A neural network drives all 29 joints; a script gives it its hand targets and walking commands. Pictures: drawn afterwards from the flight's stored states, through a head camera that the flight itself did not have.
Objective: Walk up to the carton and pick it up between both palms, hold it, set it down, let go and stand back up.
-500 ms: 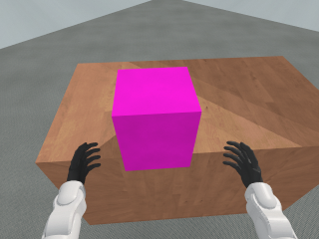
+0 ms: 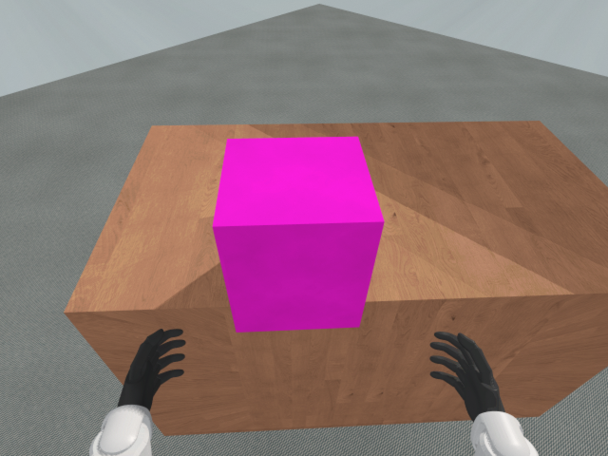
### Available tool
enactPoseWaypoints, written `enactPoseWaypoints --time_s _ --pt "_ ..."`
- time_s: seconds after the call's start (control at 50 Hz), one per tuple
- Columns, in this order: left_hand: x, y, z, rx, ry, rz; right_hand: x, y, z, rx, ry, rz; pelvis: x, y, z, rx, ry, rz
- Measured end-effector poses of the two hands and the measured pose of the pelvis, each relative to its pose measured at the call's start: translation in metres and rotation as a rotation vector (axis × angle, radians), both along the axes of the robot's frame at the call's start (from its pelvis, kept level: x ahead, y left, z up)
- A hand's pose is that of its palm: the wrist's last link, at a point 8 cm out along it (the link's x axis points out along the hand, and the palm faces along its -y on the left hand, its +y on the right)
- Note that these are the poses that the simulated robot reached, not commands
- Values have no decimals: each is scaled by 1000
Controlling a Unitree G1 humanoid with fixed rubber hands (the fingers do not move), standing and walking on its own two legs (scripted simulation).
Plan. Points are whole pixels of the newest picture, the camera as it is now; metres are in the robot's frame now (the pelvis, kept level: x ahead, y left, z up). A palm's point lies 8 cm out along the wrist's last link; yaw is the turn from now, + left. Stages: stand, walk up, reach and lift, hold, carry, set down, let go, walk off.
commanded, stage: set down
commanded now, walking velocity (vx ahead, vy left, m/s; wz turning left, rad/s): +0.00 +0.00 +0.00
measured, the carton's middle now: (295, 236) +0.44 +0.05 +0.04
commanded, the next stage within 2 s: let go in 0.94 s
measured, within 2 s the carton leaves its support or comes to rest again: neither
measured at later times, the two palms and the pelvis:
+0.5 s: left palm (140, 423) +0.17 +0.24 -0.06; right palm (480, 437) +0.17 -0.20 -0.05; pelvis +0.00 +0.01 +0.00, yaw -1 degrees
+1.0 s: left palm (149, 436) +0.16 +0.24 -0.08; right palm out of the picture +0.15 -0.22 -0.08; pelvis +0.00 +0.01 +0.00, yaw -1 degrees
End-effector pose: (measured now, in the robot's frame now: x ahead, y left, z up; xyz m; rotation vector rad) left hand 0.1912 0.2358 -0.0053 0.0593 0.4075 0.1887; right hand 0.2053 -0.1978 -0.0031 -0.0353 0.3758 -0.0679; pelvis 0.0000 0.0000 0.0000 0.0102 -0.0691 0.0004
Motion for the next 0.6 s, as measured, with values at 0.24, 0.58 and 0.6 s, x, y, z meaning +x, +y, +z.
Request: enactPoseWaypoints --time_s 0.24,0.58,0.6 --pt "-7 -1 -28 8 112 -38 -11 0 -19 -40 80 -7 -4 2 -1 -2 8 -5" --pt "-22 10 -60 41 299 -68 -34 -8 -54 -93 225 -13 3 10 -2 -5 1 -13" --pt "-23 10 -62 42 313 -71 -34 -8 -56 -96 235 -12 3 10 -2 -5 1 -13"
